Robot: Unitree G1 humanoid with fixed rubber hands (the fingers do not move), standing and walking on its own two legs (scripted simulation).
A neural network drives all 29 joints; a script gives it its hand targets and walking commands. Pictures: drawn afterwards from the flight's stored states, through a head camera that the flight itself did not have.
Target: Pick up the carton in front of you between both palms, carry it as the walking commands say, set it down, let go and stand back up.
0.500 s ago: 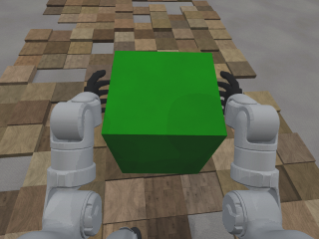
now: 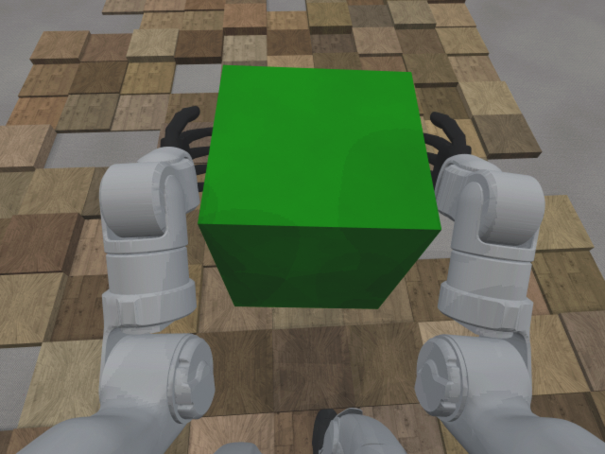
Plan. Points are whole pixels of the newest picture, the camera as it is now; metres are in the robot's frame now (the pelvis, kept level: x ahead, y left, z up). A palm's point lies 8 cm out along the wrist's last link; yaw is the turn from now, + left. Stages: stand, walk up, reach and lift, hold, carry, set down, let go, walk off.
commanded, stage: carry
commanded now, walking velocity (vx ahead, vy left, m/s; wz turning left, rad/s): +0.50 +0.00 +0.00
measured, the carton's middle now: (311, 204) +0.40 +0.00 +0.07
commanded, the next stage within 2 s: none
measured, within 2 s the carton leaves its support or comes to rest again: neither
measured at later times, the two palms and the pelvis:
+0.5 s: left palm out of the picture +0.71 +0.14 +0.18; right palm (427, 2) +0.68 -0.15 +0.18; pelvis +0.31 +0.03 +0.04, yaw -2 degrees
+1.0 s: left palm out of the picture +0.97 +0.09 +0.16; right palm out of the picture +0.97 -0.21 +0.16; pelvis +0.59 -0.04 +0.01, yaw -2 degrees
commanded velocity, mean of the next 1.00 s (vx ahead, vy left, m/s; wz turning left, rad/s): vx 0.50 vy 0.00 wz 0.00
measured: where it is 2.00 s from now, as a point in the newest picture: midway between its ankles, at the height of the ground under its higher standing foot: (328, 156)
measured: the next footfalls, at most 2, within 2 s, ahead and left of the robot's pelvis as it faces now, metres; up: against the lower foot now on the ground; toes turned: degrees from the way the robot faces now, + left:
left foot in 0.34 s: +0.41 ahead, +0.10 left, +0.03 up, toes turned +2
right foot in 0.78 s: +0.61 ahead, -0.11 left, -0.01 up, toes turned -7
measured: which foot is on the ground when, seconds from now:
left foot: up 0.00-0.32, down 0.34-0.80, up 0.82-1.00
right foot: down 0.00-0.36, up 0.38-0.76, down 0.78-1.00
